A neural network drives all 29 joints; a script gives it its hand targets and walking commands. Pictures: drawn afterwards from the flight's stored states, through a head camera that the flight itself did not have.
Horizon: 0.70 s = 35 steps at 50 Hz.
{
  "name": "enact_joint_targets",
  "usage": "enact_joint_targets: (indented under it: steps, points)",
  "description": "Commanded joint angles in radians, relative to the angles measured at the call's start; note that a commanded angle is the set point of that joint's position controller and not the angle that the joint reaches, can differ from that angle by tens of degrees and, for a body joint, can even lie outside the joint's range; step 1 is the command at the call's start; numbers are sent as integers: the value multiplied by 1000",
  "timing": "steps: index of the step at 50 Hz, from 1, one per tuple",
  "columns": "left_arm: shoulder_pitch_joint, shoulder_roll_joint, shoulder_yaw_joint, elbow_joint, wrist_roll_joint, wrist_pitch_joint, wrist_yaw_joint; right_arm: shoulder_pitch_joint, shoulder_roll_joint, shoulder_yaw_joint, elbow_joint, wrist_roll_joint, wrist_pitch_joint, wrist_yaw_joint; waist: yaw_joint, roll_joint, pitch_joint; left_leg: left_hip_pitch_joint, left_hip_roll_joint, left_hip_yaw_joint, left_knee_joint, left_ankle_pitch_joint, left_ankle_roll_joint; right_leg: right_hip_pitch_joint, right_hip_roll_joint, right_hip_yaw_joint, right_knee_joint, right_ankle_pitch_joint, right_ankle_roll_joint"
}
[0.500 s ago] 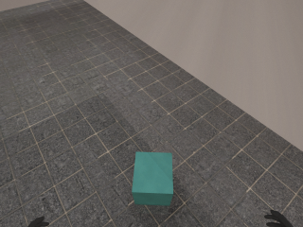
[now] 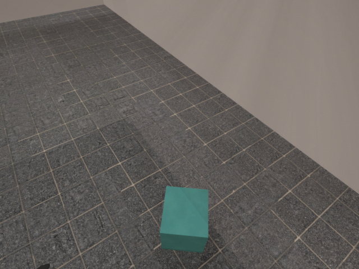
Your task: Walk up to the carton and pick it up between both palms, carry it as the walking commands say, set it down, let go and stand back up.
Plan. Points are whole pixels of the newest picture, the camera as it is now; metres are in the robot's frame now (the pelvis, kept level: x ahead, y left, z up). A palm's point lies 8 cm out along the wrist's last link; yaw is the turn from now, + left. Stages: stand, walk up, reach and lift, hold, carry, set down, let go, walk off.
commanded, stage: walk up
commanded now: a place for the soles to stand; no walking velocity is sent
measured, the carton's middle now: (184, 219) +0.48 -0.02 -0.64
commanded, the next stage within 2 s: reach and lift in 1.32 s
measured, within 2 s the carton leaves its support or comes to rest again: neither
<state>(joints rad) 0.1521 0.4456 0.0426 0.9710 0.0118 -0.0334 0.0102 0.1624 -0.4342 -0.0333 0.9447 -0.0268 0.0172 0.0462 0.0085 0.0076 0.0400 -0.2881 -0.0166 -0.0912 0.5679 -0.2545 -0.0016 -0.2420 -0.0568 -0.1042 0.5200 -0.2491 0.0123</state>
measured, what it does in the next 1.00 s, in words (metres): stands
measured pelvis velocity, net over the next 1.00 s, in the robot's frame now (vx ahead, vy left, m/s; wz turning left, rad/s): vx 0.03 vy -0.02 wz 0.06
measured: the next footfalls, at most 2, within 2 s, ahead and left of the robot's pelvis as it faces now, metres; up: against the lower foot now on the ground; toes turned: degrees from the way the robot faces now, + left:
none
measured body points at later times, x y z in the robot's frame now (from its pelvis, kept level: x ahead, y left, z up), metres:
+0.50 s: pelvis +0.04 -0.02 +0.01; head +0.05 -0.02 +0.46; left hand +0.13 +0.31 -0.10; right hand +0.17 -0.34 -0.10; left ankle +0.03 +0.12 -0.73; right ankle +0.02 -0.14 -0.73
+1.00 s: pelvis +0.03 -0.02 +0.01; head +0.05 +0.00 +0.46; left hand +0.13 +0.32 -0.11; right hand +0.14 -0.34 -0.10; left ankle +0.03 +0.12 -0.73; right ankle +0.02 -0.14 -0.73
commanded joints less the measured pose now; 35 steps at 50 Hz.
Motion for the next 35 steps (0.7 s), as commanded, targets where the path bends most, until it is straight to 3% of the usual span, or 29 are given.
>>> enact_joint_targets:
  steps: [1, 2, 3, 4, 7, 8, 9, 10, 11, 13, 14, 15, 16, 17, 18, 19, 21, 23, 24, 25, 27, 28, 29, 30, 31, 32, 33, 34, 35]
  points:
    - [-39, 204, 44, -50, -2, -20, 10, -68, -170, -37, -64, 5, -12, -10, 6, 20, -64, -37, 70, -94, -123, 19, 62, 78, -109, 155, -141, -49, -76]
    - [-66, 200, 43, -36, -3, -17, 7, -45, -164, -35, -41, 7, -12, -10, -1, 12, -29, -63, 70, -92, -140, 26, 57, 74, -101, 129, -119, -27, -67]
    - [-49, 202, 44, -42, -3, -17, 10, -71, -173, -39, -42, 5, -10, -9, 12, 38, -38, -49, 77, -101, -140, 60, 61, 75, -97, 122, -116, -22, -69]
    - [-61, 196, 51, -40, -2, -18, 9, -45, -175, -36, -44, 9, -11, -9, 1, -24, -43, -45, 71, -94, -116, 108, 64, 94, -103, 119, -122, -3, -69]
    - [-44, 207, 42, -28, 1, -11, 9, -51, -179, -39, -35, 7, -9, -12, 1, 12, -41, 4, 80, -81, -116, 154, 61, 52, -96, 107, -105, 27, -59]
    - [-49, 185, 32, -22, -6, -9, 11, -62, -184, -41, -39, 7, -5, -12, 3, 33, -32, -7, 83, -116, -130, 174, 67, 50, -84, 89, -93, 20, -56]
    - [-63, 176, 38, -24, -9, -6, 10, -55, -160, -37, -29, 11, -3, -13, 0, 21, -59, -13, 96, -121, -145, 140, 73, 83, -86, 99, -103, -4, -56]
    - [-52, 181, 41, -23, -6, -9, 8, -85, -170, -32, -37, 16, -3, -9, 11, 21, -60, -1, 96, -119, -136, 188, 66, 84, -79, 92, -108, 29, -54]
    - [-58, 156, 28, -14, 3, 1, -7, -53, -143, -20, -14, 31, -25, -25, 4, -59, -115, 19, 112, -151, -169, 79, 57, 112, -72, 78, -131, -67, -54]
    - [-84, 140, 20, -15, 3, 7, -17, -67, -183, -21, -8, 19, -40, -39, -1, -14, -72, 6, 114, -157, -206, 55, 49, 108, -59, 73, -129, -65, -50]
    - [-85, 142, 27, -10, -1, 10, -18, -94, -185, -20, -9, 10, -43, -41, 11, 44, -38, -11, 111, -151, -219, 76, 39, 85, -59, 67, -124, -62, -56]
    - [-92, 142, 21, -6, -3, 10, -20, -76, -194, -19, 7, 16, -48, -45, 1, 35, -50, 8, 104, -157, -214, 117, 39, 95, -65, 86, -130, -30, -53]
    - [-99, 146, 27, -17, -3, 12, -20, -65, -181, -18, 16, 3, -48, -47, 14, 34, -85, 11, 121, -159, -211, 164, 53, 148, -65, 75, -117, -13, -56]
    - [-86, 141, 24, -6, -6, 10, -18, -85, -193, -13, 28, 12, -51, -45, 13, 70, -85, 17, 120, -149, -206, 185, 47, 138, -67, 72, -129, 6, -46]
    - [-80, 155, 25, 7, -4, 11, -19, -99, -186, -13, 23, 18, -51, -50, 17, 37, -75, 12, 108, -154, -198, 176, 40, 147, -71, 81, -139, 21, -47]
    - [-74, 163, 34, 9, -5, 9, -22, -100, -185, -8, 24, 14, -54, -50, 20, 50, -117, 40, 107, -148, -191, 189, 48, 171, -73, 74, -138, 36, -53]
    - [-67, 170, 37, 21, -6, 9, -19, -68, -169, -2, 39, 24, -57, -57, 20, -30, -112, 51, 95, -119, -151, 317, 29, 195, -92, 89, -158, 138, -44]
    - [-103, 174, 43, 13, -6, 10, -15, -81, -159, -6, 38, 22, -52, -59, -1, -5, -87, 46, 83, -82, -148, 338, 26, 190, -98, 64, -142, 186, -52]
    - [-69, 156, 40, 20, -11, 13, -13, -75, -157, -6, 37, 19, -52, -64, 11, -15, -94, 55, 88, -64, -125, 382, 28, 210, -106, 51, -147, 251, -57]
    - [-77, 159, 47, 31, -10, 16, -9, -76, -147, 0, 45, 20, -49, -62, 12, -51, -96, 53, 72, -69, -99, 368, 32, 189, -112, 60, -155, 252, -54]
    - [-100, 167, 51, 10, -3, 17, -9, -83, -143, -7, 41, 14, -44, -63, -2, -7, -106, 36, 76, -39, -98, 349, 35, 228, -123, 55, -143, 240, -66]
    - [-108, 165, 48, 18, -4, 20, -8, -86, -147, -9, 50, 16, -38, -58, 2, -28, -91, 29, 71, -34, -100, 353, 28, 222, -119, 44, -147, 255, -63]
    - [-115, 160, 58, -1, -9, 23, -9, -91, -139, -9, 38, 13, -37, -58, 2, -96, -75, 44, 61, -30, -84, 324, 24, 194, -121, 47, -155, 219, -61]
    - [-128, 170, 65, -8, -10, 23, -11, -62, -156, -4, 53, 17, -39, -58, -8, -91, -126, 60, 70, -35, -89, 341, 30, 242, -114, 22, -127, 221, -64]
    - [-122, 144, 53, -2, -11, 27, -12, -75, -156, -10, 44, 9, -38, -62, -4, 2, -126, 64, 74, -35, -99, 364, 29, 210, -105, 33, -136, 207, -64]
    - [-120, 160, 64, 6, -8, 27, -14, -101, -160, -17, 44, 13, -33, -62, 5, -46, -88, 55, 69, -50, -101, 338, 30, 175, -105, 42, -144, 177, -59]
    - [-115, 162, 56, 4, -10, 32, -14, -82, -171, -16, 41, 4, -31, -67, 1, -22, -80, 47, 80, -39, -102, 329, 34, 195, -100, 27, -141, 159, -60]
    - [-110, 153, 57, 17, -9, 31, -7, -87, -155, -13, 48, 11, -30, -68, 15, -28, -80, 22, 71, -55, -94, 312, 39, 215, -115, 66, -155, 183, -71]
    - [-119, 173, 61, 4, -6, 32, -9, -84, -161, -8, 53, 8, -30, -67, 0, -36, -58, 25, 59, -28, -76, 296, 27, 199, -131, 68, -165, 201, -74]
